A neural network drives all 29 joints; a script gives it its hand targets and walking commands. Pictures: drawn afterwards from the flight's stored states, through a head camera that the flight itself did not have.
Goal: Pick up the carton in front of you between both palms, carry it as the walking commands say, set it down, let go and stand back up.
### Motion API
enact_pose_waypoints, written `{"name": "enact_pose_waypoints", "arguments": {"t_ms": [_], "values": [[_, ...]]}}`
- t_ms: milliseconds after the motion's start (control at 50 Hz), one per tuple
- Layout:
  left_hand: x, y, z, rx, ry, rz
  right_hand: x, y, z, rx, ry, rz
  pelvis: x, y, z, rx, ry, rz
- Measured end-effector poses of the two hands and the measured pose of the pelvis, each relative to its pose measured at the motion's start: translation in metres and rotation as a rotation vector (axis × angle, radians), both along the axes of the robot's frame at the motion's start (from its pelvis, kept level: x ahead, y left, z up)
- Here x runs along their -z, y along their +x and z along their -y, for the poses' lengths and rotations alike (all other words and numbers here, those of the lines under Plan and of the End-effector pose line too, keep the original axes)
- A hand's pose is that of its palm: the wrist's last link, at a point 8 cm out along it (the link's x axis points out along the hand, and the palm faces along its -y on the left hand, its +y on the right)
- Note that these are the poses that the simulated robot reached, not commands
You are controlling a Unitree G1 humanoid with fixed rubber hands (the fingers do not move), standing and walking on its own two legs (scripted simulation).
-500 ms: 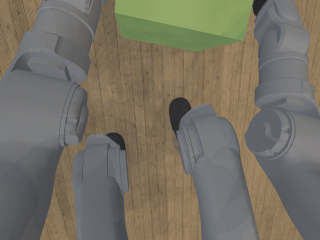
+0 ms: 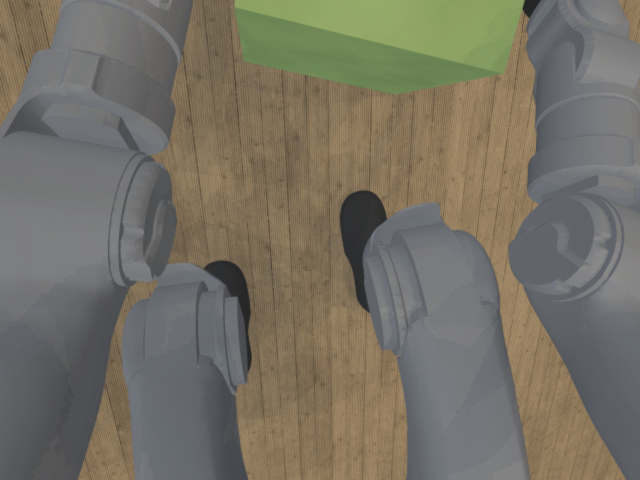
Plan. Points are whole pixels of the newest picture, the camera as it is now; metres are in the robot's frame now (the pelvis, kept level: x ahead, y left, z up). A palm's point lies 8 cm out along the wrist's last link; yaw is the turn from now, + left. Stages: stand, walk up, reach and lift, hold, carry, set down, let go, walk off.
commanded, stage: set down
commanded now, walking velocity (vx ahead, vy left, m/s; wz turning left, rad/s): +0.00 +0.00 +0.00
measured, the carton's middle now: out of the picture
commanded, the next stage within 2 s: let go in 1.38 s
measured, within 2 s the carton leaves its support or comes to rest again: neither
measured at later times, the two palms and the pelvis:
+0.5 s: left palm out of the picture +0.62 -0.01 -0.15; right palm out of the picture +0.49 -0.35 -0.15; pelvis -0.01 -0.02 +0.00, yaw -2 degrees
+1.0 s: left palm out of the picture +0.64 +0.00 +0.01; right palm out of the picture +0.49 -0.36 +0.01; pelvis +0.01 -0.02 +0.11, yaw -2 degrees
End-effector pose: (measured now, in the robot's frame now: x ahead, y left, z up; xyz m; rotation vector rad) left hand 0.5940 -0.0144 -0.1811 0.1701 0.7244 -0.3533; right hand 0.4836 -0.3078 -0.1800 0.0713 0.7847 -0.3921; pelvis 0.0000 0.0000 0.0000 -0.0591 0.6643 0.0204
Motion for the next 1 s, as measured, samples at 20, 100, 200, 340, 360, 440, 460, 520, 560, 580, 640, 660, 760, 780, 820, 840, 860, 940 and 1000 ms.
{"name": "enact_pose_waypoints", "arguments": {"t_ms": [20, 100, 200, 340, 360, 440, 460, 520, 560, 580, 640, 660, 760, 780, 820, 840, 860, 940, 1000], "values": [[0.0, 0.001, 0.0, 0.002, 0.0, 0.003, 0.0, 0.0, 0.0, 0.001, -0.001, 0.002, 0.0, 0.0, 0.0, 0.0, 0.0, 0.002], [0.005, 0.002, 0.0, 0.006, -0.002, 0.016, 0.007, -0.001, 0.001, 0.003, 0.0, -0.001, 0.001, 0.0, 0.002, 0.002, -0.001, 0.009], [0.019, 0.003, -0.01, -0.021, 0.031, 0.029, 0.022, -0.015, 0.013, 0.062, -0.048, -0.046, 0.0, -0.001, 0.006, 0.009, -0.003, 0.007], [0.016, 0.015, -0.024, -0.053, 0.057, 0.064, 0.016, -0.008, 0.037, 0.103, -0.068, 0.014, 0.005, -0.003, 0.015, 0.02, 0.005, 0.008], [0.013, 0.017, -0.023, -0.053, 0.056, 0.075, 0.012, -0.005, 0.039, 0.104, -0.064, 0.027, 0.006, -0.004, 0.016, 0.022, 0.006, 0.012], [-0.009, 0.024, -0.015, -0.045, 0.056, 0.119, -0.007, 0.005, 0.041, 0.108, -0.044, 0.08, 0.006, -0.006, 0.02, 0.035, 0.012, 0.029], [-0.016, 0.026, -0.013, -0.043, 0.057, 0.129, -0.013, 0.007, 0.042, 0.109, -0.04, 0.094, 0.005, -0.007, 0.02, 0.039, 0.014, 0.032], [-0.041, 0.03, -0.004, -0.037, 0.064, 0.154, -0.035, 0.01, 0.043, 0.116, -0.033, 0.131, -0.001, -0.008, 0.021, 0.053, 0.021, 0.035], [-0.059, 0.032, 0.001, -0.04, 0.071, 0.156, -0.051, 0.009, 0.044, 0.122, -0.03, 0.143, -0.009, -0.009, 0.02, 0.062, 0.026, 0.032], [-0.067, 0.033, 0.002, -0.044, 0.074, 0.151, -0.059, 0.008, 0.045, 0.126, -0.029, 0.145, -0.013, -0.009, 0.019, 0.066, 0.029, 0.029], [-0.091, 0.035, 0.005, -0.056, 0.082, 0.127, -0.081, 0.003, 0.048, 0.134, -0.026, 0.139, -0.028, -0.009, 0.018, 0.077, 0.036, 0.009], [-0.099, 0.035, 0.006, -0.059, 0.082, 0.119, -0.088, 0.001, 0.049, 0.136, -0.026, 0.137, -0.032, -0.008, 0.018, 0.08, 0.039, 0.001], [-0.132, 0.038, 0.002, -0.07, 0.08, 0.099, -0.122, -0.001, 0.051, 0.137, -0.033, 0.137, -0.055, -0.006, 0.017, 0.09, 0.048, -0.045], [-0.138, 0.039, 0.001, -0.072, 0.08, 0.098, -0.128, -0.001, 0.051, 0.136, -0.035, 0.138, -0.059, -0.005, 0.017, 0.09, 0.05, -0.055], [-0.149, 0.04, -0.002, -0.073, 0.079, 0.1, -0.14, 0.001, 0.051, 0.133, -0.038, 0.139, -0.067, -0.004, 0.017, 0.09, 0.052, -0.074], [-0.154, 0.041, -0.004, -0.073, 0.079, 0.102, -0.145, 0.002, 0.051, 0.132, -0.041, 0.14, -0.071, -0.003, 0.017, 0.09, 0.053, -0.084], [-0.158, 0.042, -0.006, -0.073, 0.078, 0.104, -0.151, 0.003, 0.05, 0.131, -0.043, 0.14, -0.075, -0.002, 0.017, 0.089, 0.053, -0.093], [-0.177, 0.044, -0.011, -0.068, 0.077, 0.113, -0.172, 0.005, 0.05, 0.128, -0.052, 0.138, -0.092, 0.002, 0.018, 0.085, 0.053, -0.125], [-0.192, 0.044, -0.012, -0.063, 0.075, 0.118, -0.188, 0.005, 0.051, 0.129, -0.056, 0.135, -0.106, 0.007, 0.018, 0.082, 0.051, -0.144]]}}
